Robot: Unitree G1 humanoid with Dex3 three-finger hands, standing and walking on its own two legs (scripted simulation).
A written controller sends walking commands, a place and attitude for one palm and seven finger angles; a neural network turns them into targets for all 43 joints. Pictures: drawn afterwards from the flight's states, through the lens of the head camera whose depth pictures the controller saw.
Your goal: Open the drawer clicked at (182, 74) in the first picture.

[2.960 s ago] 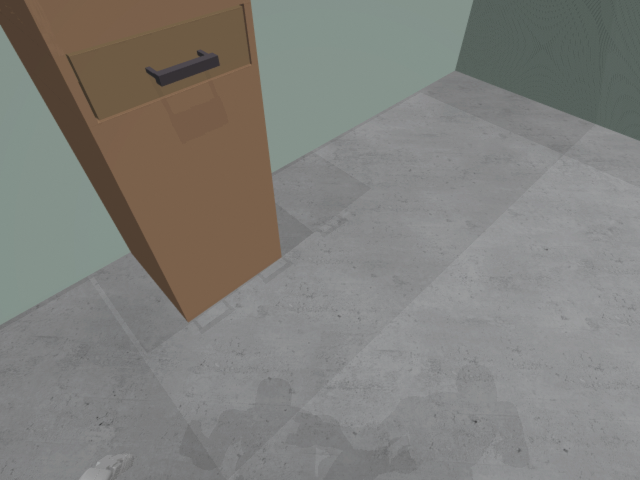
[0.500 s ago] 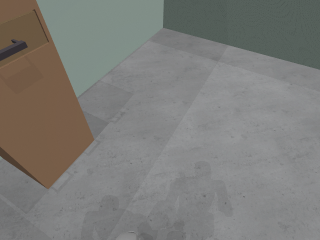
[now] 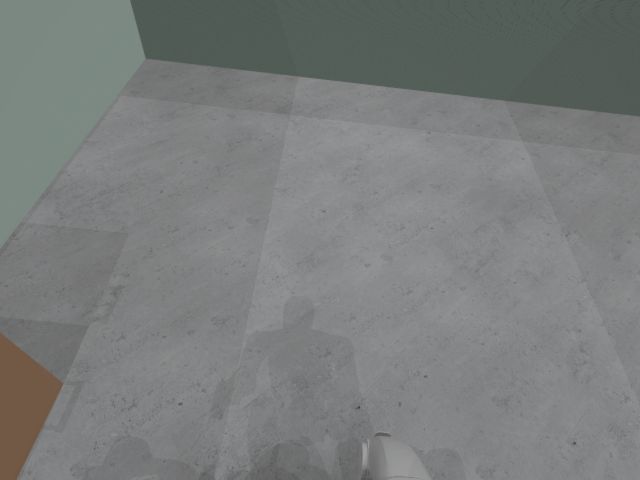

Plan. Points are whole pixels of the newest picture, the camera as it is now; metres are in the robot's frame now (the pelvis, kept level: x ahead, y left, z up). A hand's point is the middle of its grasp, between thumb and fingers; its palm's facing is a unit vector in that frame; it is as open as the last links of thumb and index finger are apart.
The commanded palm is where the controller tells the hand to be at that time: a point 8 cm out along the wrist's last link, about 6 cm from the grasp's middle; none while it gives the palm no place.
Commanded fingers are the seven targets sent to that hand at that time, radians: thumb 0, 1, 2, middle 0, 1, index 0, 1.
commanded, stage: walk to a spot facing it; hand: left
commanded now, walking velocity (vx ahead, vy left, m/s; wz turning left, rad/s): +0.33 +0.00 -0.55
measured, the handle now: out of the picture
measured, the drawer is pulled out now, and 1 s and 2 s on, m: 0.00 0.00 0.00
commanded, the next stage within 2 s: turn to face it in 1.02 s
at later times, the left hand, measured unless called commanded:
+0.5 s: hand (210, 370) +0.30 +0.18 -0.16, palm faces -0.19 -0.95 -0.26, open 7.3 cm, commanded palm none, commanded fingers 0.00 0.90 0.90 -0.20 -0.30 -0.20 -0.30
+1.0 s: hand (277, 230) +0.61 +0.10 -0.16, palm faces -0.47 -0.86 -0.20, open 7.4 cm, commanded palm none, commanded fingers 0.00 0.90 0.90 -0.20 -0.30 -0.20 -0.30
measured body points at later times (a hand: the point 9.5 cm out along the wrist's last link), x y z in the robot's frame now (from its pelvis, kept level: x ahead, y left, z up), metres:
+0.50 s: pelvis +0.24 -0.02 +0.00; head +0.26 -0.04 +0.45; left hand +0.31 +0.23 -0.14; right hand +0.28 -0.28 -0.14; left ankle +0.36 +0.15 -0.67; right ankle +0.16 -0.07 -0.74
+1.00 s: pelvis +0.42 -0.02 +0.00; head +0.46 -0.04 +0.45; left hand +0.64 +0.15 -0.15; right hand +0.32 -0.26 -0.14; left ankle +0.45 +0.09 -0.74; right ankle +0.42 -0.17 -0.69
